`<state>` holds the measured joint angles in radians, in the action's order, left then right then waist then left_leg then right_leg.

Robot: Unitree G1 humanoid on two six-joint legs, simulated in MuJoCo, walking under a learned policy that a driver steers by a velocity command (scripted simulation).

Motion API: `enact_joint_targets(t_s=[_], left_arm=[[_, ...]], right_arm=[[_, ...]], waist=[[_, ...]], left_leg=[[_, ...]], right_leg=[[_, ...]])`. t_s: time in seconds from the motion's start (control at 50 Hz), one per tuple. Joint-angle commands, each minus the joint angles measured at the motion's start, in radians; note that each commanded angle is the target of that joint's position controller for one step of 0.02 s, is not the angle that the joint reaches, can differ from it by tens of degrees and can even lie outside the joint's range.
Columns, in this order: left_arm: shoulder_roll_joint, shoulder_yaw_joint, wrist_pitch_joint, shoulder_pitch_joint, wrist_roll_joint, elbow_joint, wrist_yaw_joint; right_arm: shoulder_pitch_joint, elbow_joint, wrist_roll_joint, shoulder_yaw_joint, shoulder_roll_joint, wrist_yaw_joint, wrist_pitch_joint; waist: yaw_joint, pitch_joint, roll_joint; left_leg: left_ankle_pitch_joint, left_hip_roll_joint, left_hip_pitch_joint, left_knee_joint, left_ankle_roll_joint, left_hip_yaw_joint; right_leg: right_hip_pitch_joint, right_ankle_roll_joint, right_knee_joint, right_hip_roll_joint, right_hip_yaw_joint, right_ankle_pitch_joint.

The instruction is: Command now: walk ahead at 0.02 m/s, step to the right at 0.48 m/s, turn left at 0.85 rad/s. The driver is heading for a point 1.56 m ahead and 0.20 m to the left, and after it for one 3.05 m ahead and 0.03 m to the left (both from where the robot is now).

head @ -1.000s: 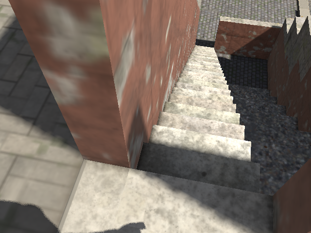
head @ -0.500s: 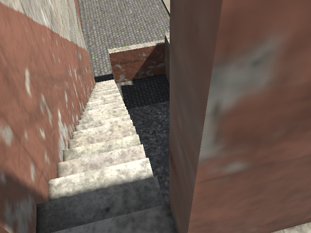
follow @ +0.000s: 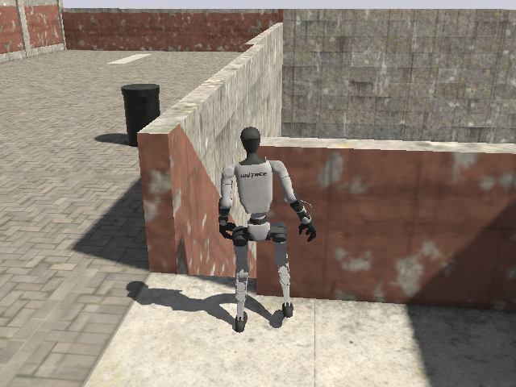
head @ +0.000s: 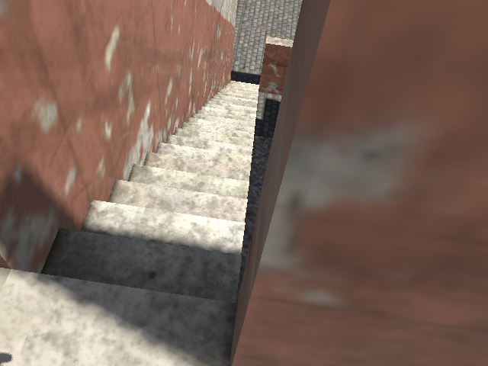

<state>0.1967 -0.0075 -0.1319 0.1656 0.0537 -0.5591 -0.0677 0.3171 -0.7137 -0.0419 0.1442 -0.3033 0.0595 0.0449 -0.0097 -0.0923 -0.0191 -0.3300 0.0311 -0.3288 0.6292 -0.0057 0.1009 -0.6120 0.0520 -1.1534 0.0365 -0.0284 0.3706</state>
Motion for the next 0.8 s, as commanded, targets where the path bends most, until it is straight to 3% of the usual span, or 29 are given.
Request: enact_joint_targets(t_s=[0.02,0.06,0.08,0.1,0.12,0.14,0.16,0.18,0.2,0.22,0.24,0.3,0.38,0.4,0.42,0.44,0.48,0.5,0.52,0.54,0.56,0.58,0.6,0.62,0.64,0.68,0.74,0.78,0.8], left_arm=[[0.001,0.008,0.017,-0.075,-0.023,0.105,0.007],[0.028,-0.008,0.022,-0.018,-0.031,0.087,0.021],[0.039,-0.015,0.029,0.017,-0.019,0.072,0.030],[0.016,-0.014,0.042,0.109,-0.016,0.035,0.036],[0.069,-0.023,0.067,0.142,0.000,0.008,0.033],[0.203,-0.043,0.069,0.071,0.012,0.077,0.021],[0.195,-0.050,0.072,-0.004,0.004,0.118,0.022],[0.121,-0.021,0.079,-0.052,-0.002,0.137,0.031],[0.085,-0.008,0.089,-0.088,-0.006,0.146,0.042],[0.101,-0.021,0.092,-0.055,-0.018,0.137,0.060],[0.118,-0.029,0.092,-0.043,-0.027,0.129,0.080],[0.127,-0.040,0.082,0.018,-0.021,0.122,0.115],[0.099,-0.037,0.077,0.045,0.011,0.102,0.129],[0.121,-0.053,0.056,0.153,0.003,0.050,0.132],[0.125,-0.053,0.052,0.140,0.007,0.050,0.127],[0.131,-0.054,0.052,0.100,0.011,0.049,0.125],[0.166,-0.068,0.050,0.038,0.005,0.033,0.127],[0.161,-0.074,0.050,0.052,-0.002,0.014,0.122],[0.094,-0.051,0.045,0.049,-0.012,0.077,0.098],[0.156,-0.073,0.044,-0.035,-0.024,0.096,0.071],[0.119,-0.065,0.045,-0.005,-0.052,0.054,0.056],[0.086,-0.049,0.052,0.025,-0.068,0.021,0.052],[0.101,-0.057,0.059,0.072,-0.061,-0.019,0.052],[0.129,-0.071,0.058,0.119,-0.045,-0.055,0.051],[0.138,-0.077,0.056,0.148,-0.046,-0.084,0.046],[0.129,-0.076,0.057,0.134,-0.026,-0.089,0.024],[0.118,-0.066,0.044,0.113,-0.040,-0.080,0.024],[0.112,-0.059,0.054,0.117,-0.041,-0.073,0.028],[0.102,-0.054,0.059,0.145,-0.040,-0.078,0.029]], right_arm=[[-0.016,0.095,-0.002,0.062,-0.200,0.003,-0.006],[-0.087,0.112,0.008,0.061,-0.201,0.008,-0.005],[-0.106,0.114,0.021,0.061,-0.210,0.004,-0.004],[-0.151,0.135,0.032,0.050,-0.197,0.000,-0.005],[-0.123,0.148,0.037,0.021,-0.115,0.004,-0.014],[-0.031,0.165,0.043,-0.007,-0.008,0.005,-0.003],[-0.018,0.114,0.029,0.006,-0.058,0.020,0.018],[-0.037,0.100,0.024,0.023,-0.105,0.023,0.024],[-0.093,0.118,0.014,0.028,-0.135,0.020,0.020],[-0.077,0.115,0.024,0.026,-0.130,0.007,0.026],[-0.090,0.128,0.023,0.020,-0.122,-0.011,0.031],[-0.169,0.169,0.019,-0.003,-0.085,-0.034,0.036],[-0.216,0.213,0.034,-0.023,-0.034,-0.049,0.056],[-0.161,0.167,0.027,-0.018,-0.034,-0.059,0.060],[-0.158,0.171,0.031,-0.016,-0.046,-0.069,0.068],[-0.138,0.172,0.044,-0.017,-0.037,-0.072,0.077],[-0.053,0.139,0.041,-0.021,-0.032,-0.087,0.074],[0.001,0.108,0.028,-0.020,-0.056,-0.087,0.058],[-0.002,0.162,0.030,-0.009,-0.171,-0.076,0.059],[0.039,0.184,0.043,0.037,-0.268,-0.058,0.082],[-0.102,0.191,0.026,0.017,-0.237,-0.055,0.076],[-0.275,0.229,0.022,-0.014,-0.156,-0.050,0.065],[-0.396,0.267,0.015,-0.037,-0.103,-0.043,0.050],[-0.418,0.275,0.022,-0.059,-0.042,-0.034,0.033],[-0.383,0.264,0.017,-0.069,-0.015,-0.028,0.023],[-0.233,0.220,0.011,-0.044,-0.069,-0.017,0.018],[-0.134,0.165,0.004,-0.024,-0.111,-0.015,-0.003],[-0.123,0.140,0.012,-0.017,-0.136,-0.009,-0.003],[-0.145,0.136,0.023,-0.012,-0.144,-0.005,-0.001]], waist=[[0.043,0.142,0.236],[0.033,0.140,0.283],[0.018,0.156,0.251],[-0.028,0.179,0.204],[-0.005,0.201,-0.002],[0.031,0.305,-0.288],[-0.014,0.372,-0.276],[0.005,0.331,-0.178],[0.024,0.274,-0.137],[0.030,0.274,-0.161],[0.033,0.248,-0.172],[0.009,0.221,-0.177],[-0.004,0.212,-0.261],[-0.034,0.220,-0.273],[-0.029,0.190,-0.241],[-0.007,0.200,-0.221],[0.071,0.189,-0.095],[0.101,0.105,0.127],[0.084,0.070,0.431],[0.178,0.082,0.281],[0.052,-0.012,0.208],[-0.009,-0.045,0.252],[-0.051,-0.028,0.277],[-0.053,0.001,0.245],[-0.037,0.019,0.198],[0.010,0.067,0.157],[0.052,0.129,0.211],[0.046,0.142,0.229],[0.020,0.146,0.207]], left_leg=[[0.538,0.122,0.139,-0.132,-0.085,0.171],[0.451,0.110,0.082,-0.124,-0.065,0.201],[0.435,0.099,0.061,-0.096,-0.049,0.211],[0.377,0.089,0.016,-0.066,-0.032,0.218],[-0.058,0.010,-0.139,0.048,0.001,0.176],[-0.440,-0.166,-0.234,0.388,0.061,0.049],[-0.446,-0.156,-0.171,0.771,0.084,-0.109],[-0.373,-0.124,-0.190,0.916,0.092,-0.102],[-0.282,-0.107,-0.211,0.955,0.105,-0.110],[-0.213,-0.098,-0.220,0.959,0.105,-0.103],[-0.188,-0.087,-0.230,0.911,0.099,-0.113],[-0.199,-0.084,-0.222,0.690,0.070,-0.127],[-0.247,-0.028,-0.086,0.282,0.025,-0.158],[-0.318,-0.057,-0.065,0.237,0.011,-0.229],[-0.300,-0.045,-0.042,0.214,-0.007,-0.246],[-0.295,-0.024,0.003,0.165,-0.027,-0.241],[-0.111,-0.010,0.196,-0.102,-0.065,-0.255],[-0.032,0.065,0.281,-0.237,-0.086,-0.086],[0.137,0.374,0.274,-0.233,-0.182,0.403],[0.355,0.550,-0.013,-0.370,-0.372,0.465],[0.329,0.436,-0.109,-0.336,-0.327,0.253],[0.221,0.336,-0.230,-0.348,-0.258,0.117],[0.176,0.255,-0.221,-0.330,-0.200,0.024],[0.256,0.229,-0.173,-0.300,-0.184,-0.031],[0.310,0.221,-0.096,-0.272,-0.164,-0.094],[0.383,0.238,0.157,-0.208,-0.134,-0.102],[0.516,0.262,0.310,-0.139,-0.153,-0.091],[0.601,0.292,0.303,-0.102,-0.157,-0.087],[0.590,0.291,0.272,-0.071,-0.143,-0.105]], right_leg=[[0.057,-0.011,0.278,-0.032,0.049,0.014],[0.202,-0.027,0.491,-0.062,0.057,-0.039],[0.294,-0.037,0.623,-0.091,0.085,-0.111],[0.441,-0.049,0.807,-0.094,0.121,-0.222],[0.628,-0.109,0.842,0.040,0.052,-0.396],[0.648,-0.224,0.775,0.335,-0.183,-0.841],[0.453,-0.371,0.816,0.416,-0.193,-0.908],[0.394,-0.375,0.773,0.372,-0.107,-0.878],[0.349,-0.330,0.750,0.336,-0.028,-0.904],[0.418,-0.295,0.729,0.293,0.026,-0.879],[0.452,-0.278,0.718,0.278,0.049,-0.893],[0.548,-0.234,0.692,0.273,0.088,-0.872],[0.553,-0.200,0.726,0.270,0.169,-0.722],[0.579,-0.218,0.730,0.254,0.177,-0.543],[0.512,-0.215,0.736,0.268,0.171,-0.436],[0.465,-0.210,0.735,0.285,0.173,-0.327],[0.280,-0.112,0.658,0.233,0.256,-0.083],[0.049,-0.043,0.419,0.122,0.331,0.096],[-0.322,0.041,0.070,0.003,0.274,0.321],[-0.121,0.071,-0.156,0.026,0.108,0.307],[-0.068,0.063,-0.223,0.026,0.037,0.119],[0.024,0.051,-0.244,0.006,0.037,0.041],[0.062,0.039,-0.249,-0.005,0.032,-0.010],[0.105,0.033,-0.214,-0.026,0.021,-0.043],[0.114,0.033,-0.130,-0.056,0.008,-0.041],[0.068,0.028,0.107,-0.043,0.026,-0.006],[0.135,0.033,0.349,-0.030,0.079,0.089],[0.198,0.016,0.485,-0.033,0.116,0.089],[0.258,0.001,0.589,-0.037,0.138,0.014]])
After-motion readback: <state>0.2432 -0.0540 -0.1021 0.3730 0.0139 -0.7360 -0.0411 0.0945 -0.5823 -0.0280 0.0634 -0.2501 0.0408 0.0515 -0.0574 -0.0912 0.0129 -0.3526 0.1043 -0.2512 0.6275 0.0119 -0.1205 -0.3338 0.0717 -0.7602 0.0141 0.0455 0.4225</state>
